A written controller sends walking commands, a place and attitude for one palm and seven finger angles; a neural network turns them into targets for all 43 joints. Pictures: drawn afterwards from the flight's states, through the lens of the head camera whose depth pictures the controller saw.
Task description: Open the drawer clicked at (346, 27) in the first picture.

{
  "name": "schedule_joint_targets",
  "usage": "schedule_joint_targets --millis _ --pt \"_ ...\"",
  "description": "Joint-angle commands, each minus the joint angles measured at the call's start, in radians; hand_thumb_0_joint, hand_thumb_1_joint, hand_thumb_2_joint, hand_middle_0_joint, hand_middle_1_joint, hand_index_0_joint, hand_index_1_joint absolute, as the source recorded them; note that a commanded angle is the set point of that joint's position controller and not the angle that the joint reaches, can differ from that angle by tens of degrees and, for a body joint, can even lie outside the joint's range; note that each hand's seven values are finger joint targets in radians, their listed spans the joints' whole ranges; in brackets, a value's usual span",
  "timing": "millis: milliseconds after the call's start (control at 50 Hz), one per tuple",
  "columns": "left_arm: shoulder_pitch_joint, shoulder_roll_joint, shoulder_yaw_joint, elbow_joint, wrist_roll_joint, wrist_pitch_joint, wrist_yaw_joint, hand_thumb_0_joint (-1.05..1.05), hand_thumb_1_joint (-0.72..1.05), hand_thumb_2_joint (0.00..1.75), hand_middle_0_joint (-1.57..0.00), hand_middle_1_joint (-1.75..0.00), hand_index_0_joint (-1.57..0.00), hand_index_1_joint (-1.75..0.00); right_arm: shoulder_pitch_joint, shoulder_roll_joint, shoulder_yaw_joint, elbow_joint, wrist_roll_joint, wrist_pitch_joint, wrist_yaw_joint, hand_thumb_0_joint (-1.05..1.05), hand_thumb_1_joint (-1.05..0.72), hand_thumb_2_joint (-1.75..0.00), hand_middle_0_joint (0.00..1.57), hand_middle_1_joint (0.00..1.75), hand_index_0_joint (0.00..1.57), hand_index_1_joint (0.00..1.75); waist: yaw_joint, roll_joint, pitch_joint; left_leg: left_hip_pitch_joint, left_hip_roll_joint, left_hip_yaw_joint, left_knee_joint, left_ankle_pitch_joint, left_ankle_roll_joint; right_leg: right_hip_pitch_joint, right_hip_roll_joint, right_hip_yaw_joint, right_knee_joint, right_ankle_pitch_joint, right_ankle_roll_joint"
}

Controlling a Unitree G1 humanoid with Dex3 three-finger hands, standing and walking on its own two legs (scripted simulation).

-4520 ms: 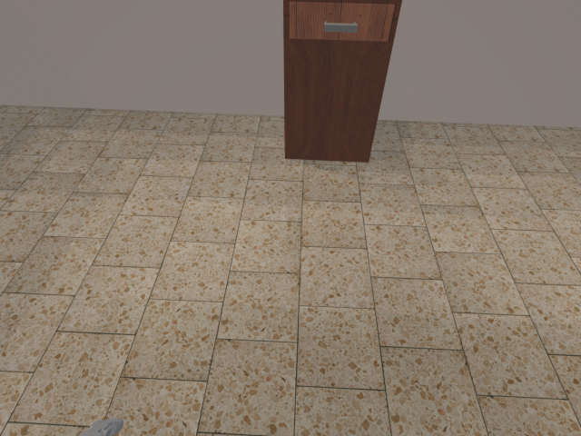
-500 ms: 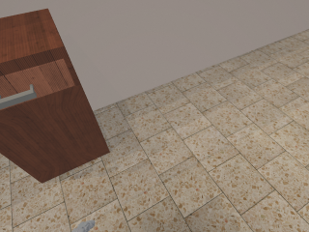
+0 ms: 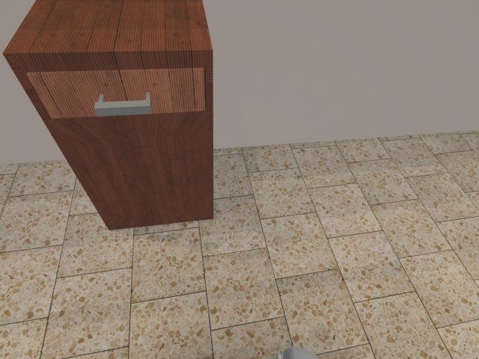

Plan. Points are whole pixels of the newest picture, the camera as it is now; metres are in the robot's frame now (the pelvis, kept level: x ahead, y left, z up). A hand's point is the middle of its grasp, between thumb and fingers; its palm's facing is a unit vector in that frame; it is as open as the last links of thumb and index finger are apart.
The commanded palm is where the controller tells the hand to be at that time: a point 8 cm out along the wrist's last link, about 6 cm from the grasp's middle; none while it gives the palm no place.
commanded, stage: turn to face it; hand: left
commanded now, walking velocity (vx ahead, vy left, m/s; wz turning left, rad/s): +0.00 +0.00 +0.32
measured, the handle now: (124, 102) +0.71 +0.35 -0.04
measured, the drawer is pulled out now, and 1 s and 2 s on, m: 0.00 0.00 0.00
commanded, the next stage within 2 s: take the last steps up to it in 0.24 s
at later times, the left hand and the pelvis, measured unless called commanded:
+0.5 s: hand out of the picture -0.01 +0.15 -0.15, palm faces +0.25 -0.94 -0.23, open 7.3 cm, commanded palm none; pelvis -0.02 -0.04 +0.01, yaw +11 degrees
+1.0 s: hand out of the picture +0.10 +0.21 -0.16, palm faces +0.19 -0.96 -0.19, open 7.4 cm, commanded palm none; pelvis +0.07 +0.01 +0.00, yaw +11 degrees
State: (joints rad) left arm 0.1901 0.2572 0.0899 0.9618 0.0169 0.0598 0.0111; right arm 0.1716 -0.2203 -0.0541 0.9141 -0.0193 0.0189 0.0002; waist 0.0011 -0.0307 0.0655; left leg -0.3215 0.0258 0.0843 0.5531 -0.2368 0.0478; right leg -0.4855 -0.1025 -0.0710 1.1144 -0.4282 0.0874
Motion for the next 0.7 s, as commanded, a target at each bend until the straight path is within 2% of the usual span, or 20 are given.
schedule_joint_targets --millis 0,60,120,160,180,200,220,240,260,320,380,440,480,520,580,600,620,640,660,680 --pt "-0.007 0.040 -0.007 -0.085 -0.003 -0.022 0.006 0.00 0.90 0.90 -0.20 -0.30 -0.20 -0.30 0.057 -0.179 -0.046 -0.044 -0.004 -0.015 -0.017 0.00 -0.90 -0.90 0.20 0.30 0.20 0.30 -0.031 0.136 -0.136 0.211 0.241 -0.266 -0.220 0.351 0.123 -0.033 0.007 0.039 -0.097 0.006 0.003" --pt "-0.016 0.034 -0.013 -0.094 -0.004 -0.024 0.009 0.00 0.90 0.90 -0.20 -0.30 -0.20 -0.30 0.059 -0.183 -0.047 -0.037 -0.006 -0.007 -0.014 0.00 -0.90 -0.90 0.20 0.30 0.20 0.30 -0.040 0.165 -0.129 0.202 0.242 -0.298 -0.220 0.313 0.134 0.017 0.026 0.035 -0.227 -0.027 -0.003" --pt "0.040 0.021 -0.019 -0.083 -0.010 -0.031 0.015 0.00 0.90 0.90 -0.20 -0.30 -0.20 -0.30 0.021 -0.183 -0.047 -0.041 -0.008 0.003 -0.010 0.00 -0.90 -0.90 0.20 0.30 0.20 0.30 -0.017 0.194 -0.118 0.132 0.229 -0.316 -0.201 0.308 0.125 0.138 0.052 0.020 -0.386 -0.001 -0.017" --pt "0.095 0.030 -0.018 -0.062 -0.010 -0.042 0.018 0.00 0.90 0.90 -0.20 -0.30 -0.20 -0.30 0.002 -0.174 -0.047 -0.039 -0.002 0.007 -0.006 0.00 -0.90 -0.90 0.20 0.30 0.20 0.30 0.009 0.162 -0.122 0.064 0.191 -0.302 -0.154 0.286 0.091 0.263 0.068 0.008 -0.561 0.128 -0.024" --pt "0.134 0.042 -0.015 -0.053 -0.008 -0.050 0.021 0.00 0.90 0.90 -0.20 -0.30 -0.20 -0.30 -0.009 -0.158 -0.045 -0.041 0.005 0.007 -0.002 0.00 -0.90 -0.90 0.20 0.30 0.20 0.30 0.031 0.133 -0.128 0.007 0.152 -0.273 -0.102 0.208 0.051 0.352 0.045 0.015 -0.693 0.225 -0.026" --pt "0.146 0.101 -0.008 -0.054 0.005 -0.061 0.028 0.00 0.90 0.90 -0.20 -0.30 -0.20 -0.30 0.004 -0.102 -0.037 -0.045 0.015 0.008 0.003 0.00 -0.90 -0.90 0.20 0.30 0.20 0.30 0.033 -0.049 -0.124 -0.112 0.061 -0.186 0.043 0.032 -0.015 0.431 -0.102 0.167 -0.818 0.218 -0.066" --pt "0.134 0.185 0.005 -0.065 0.015 -0.065 0.030 0.00 0.90 0.90 -0.20 -0.30 -0.20 -0.30 -0.012 -0.046 -0.026 -0.076 0.015 0.012 0.005 0.00 -0.90 -0.90 0.20 0.30 0.20 0.30 0.034 -0.302 -0.071 -0.236 -0.069 -0.068 0.251 -0.278 -0.077 0.394 -0.325 0.405 -0.874 0.329 -0.177" --pt "0.124 0.184 -0.002 -0.081 0.008 -0.062 0.030 0.00 0.90 0.90 -0.20 -0.30 -0.20 -0.30 -0.031 -0.096 -0.040 -0.074 0.008 0.024 0.003 0.00 -0.90 -0.90 0.20 0.30 0.20 0.30 0.044 -0.212 -0.071 -0.184 -0.040 -0.136 0.422 -0.335 -0.067 0.261 -0.369 0.382 -0.875 0.337 -0.243" --pt "0.061 0.141 0.001 -0.087 0.010 -0.062 0.036 0.00 0.90 0.90 -0.20 -0.30 -0.20 -0.30 -0.024 -0.096 -0.047 -0.059 0.004 0.034 0.005 0.00 -0.90 -0.90 0.20 0.30 0.20 0.30 0.009 -0.177 -0.045 -0.188 -0.024 -0.153 0.517 -0.282 -0.066 0.220 -0.318 0.308 -0.877 0.300 -0.244" --pt "0.000 0.089 -0.016 -0.095 0.005 -0.068 0.029 0.00 0.90 0.90 -0.20 -0.30 -0.20 -0.30 0.034 -0.078 -0.043 0.005 0.001 0.041 0.013 0.00 -0.90 -0.90 0.20 0.30 0.20 0.30 -0.023 -0.136 -0.006 -0.186 -0.004 -0.117 0.625 -0.147 -0.085 0.206 -0.196 0.151 -0.837 0.318 -0.195" --pt "0.082 0.083 -0.014 -0.061 0.010 -0.079 0.024 0.00 0.90 0.90 -0.20 -0.30 -0.20 -0.30 0.025 -0.057 -0.036 0.014 -0.004 0.032 0.020 0.00 -0.90 -0.90 0.20 0.30 0.20 0.30 0.013 -0.143 -0.022 -0.196 0.015 -0.076 0.521 -0.119 -0.100 0.306 -0.192 0.136 -0.877 0.151 -0.179" --pt "0.170 0.091 -0.010 -0.014 0.014 -0.090 0.019 0.00 0.90 0.90 -0.20 -0.30 -0.20 -0.30 -0.050 -0.048 -0.026 -0.003 -0.007 0.018 0.026 0.00 -0.90 -0.90 0.20 0.30 0.20 0.30 0.059 -0.124 0.000 -0.199 0.033 -0.048 0.353 -0.159 -0.098 0.359 -0.225 0.189 -0.919 0.027 -0.203" --pt "0.191 0.110 -0.004 0.003 0.021 -0.094 0.015 0.00 0.90 0.90 -0.20 -0.30 -0.20 -0.30 -0.067 -0.037 -0.024 -0.009 -0.004 0.009 0.031 0.00 -0.90 -0.90 0.20 0.30 0.20 0.30 0.072 -0.137 0.022 -0.157 0.038 -0.029 0.252 -0.209 -0.081 0.334 -0.251 0.212 -0.948 -0.083 -0.224" --pt "0.187 0.118 -0.003 0.015 0.022 -0.094 0.010 0.00 0.90 0.90 -0.20 -0.30 -0.20 -0.30 -0.031 -0.022 -0.017 0.003 -0.001 -0.005 0.030 0.00 -0.90 -0.90 0.20 0.30 0.20 0.30 0.063 -0.140 0.002 -0.068 0.021 -0.006 0.141 -0.226 -0.065 0.315 -0.239 0.202 -0.936 -0.068 -0.228" --pt "0.142 0.104 -0.004 0.033 0.008 -0.086 0.003 0.00 0.90 0.90 -0.20 -0.30 -0.20 -0.30 0.132 -0.012 -0.008 0.068 -0.001 -0.028 0.017 0.00 -0.90 -0.90 0.20 0.30 0.20 0.30 -0.008 -0.084 -0.041 0.222 -0.012 0.048 -0.137 -0.082 -0.053 0.184 -0.152 0.086 -0.817 -0.109 -0.166" --pt "0.130 0.068 -0.013 0.031 -0.001 -0.081 -0.003 0.00 0.90 0.90 -0.20 -0.30 -0.20 -0.30 0.200 -0.052 -0.015 0.094 0.001 -0.038 0.007 0.00 -0.90 -0.90 0.20 0.30 0.20 0.30 -0.038 0.045 -0.061 0.354 0.040 -0.027 -0.206 -0.111 -0.042 0.079 -0.101 0.024 -0.695 -0.104 -0.125" --pt "0.114 0.003 -0.028 0.010 -0.006 -0.079 -0.011 0.00 0.90 0.90 -0.20 -0.30 -0.20 -0.30 0.275 -0.131 -0.033 0.111 -0.007 -0.045 -0.003 0.00 -0.90 -0.90 0.20 0.30 0.20 0.30 -0.071 0.303 -0.068 0.422 0.243 -0.328 -0.318 -0.271 0.030 -0.079 0.005 -0.080 -0.447 -0.084 -0.075" --pt "0.040 -0.014 -0.036 -0.026 0.004 -0.082 -0.012 0.00 0.90 0.90 -0.20 -0.30 -0.20 -0.30 0.317 -0.184 -0.041 0.114 -0.009 -0.041 -0.011 0.00 -0.90 -0.90 0.20 0.30 0.20 0.30 -0.096 0.363 0.012 0.380 0.364 -0.481 -0.419 -0.336 0.108 -0.203 0.041 -0.078 -0.273 -0.128 -0.072" --pt "-0.007 0.003 -0.030 -0.046 0.009 -0.087 -0.018 0.00 0.90 0.90 -0.20 -0.30 -0.20 -0.30 0.304 -0.185 -0.036 0.107 -0.008 -0.039 -0.013 0.00 -0.90 -0.90 0.20 0.30 0.20 0.30 -0.090 0.243 0.064 0.326 0.392 -0.476 -0.428 -0.325 0.137 -0.234 0.000 -0.016 -0.185 -0.082 -0.087" --pt "-0.009 -0.001 -0.026 -0.020 0.019 -0.082 -0.018 0.00 0.90 0.90 -0.20 -0.30 -0.20 -0.30 0.268 -0.131 -0.023 0.117 -0.011 -0.047 -0.017 0.00 -0.90 -0.90 0.20 0.30 0.20 0.30 -0.074 0.251 0.073 0.269 0.339 -0.410 -0.433 -0.307 0.118 -0.208 -0.012 0.013 -0.124 -0.037 -0.088"
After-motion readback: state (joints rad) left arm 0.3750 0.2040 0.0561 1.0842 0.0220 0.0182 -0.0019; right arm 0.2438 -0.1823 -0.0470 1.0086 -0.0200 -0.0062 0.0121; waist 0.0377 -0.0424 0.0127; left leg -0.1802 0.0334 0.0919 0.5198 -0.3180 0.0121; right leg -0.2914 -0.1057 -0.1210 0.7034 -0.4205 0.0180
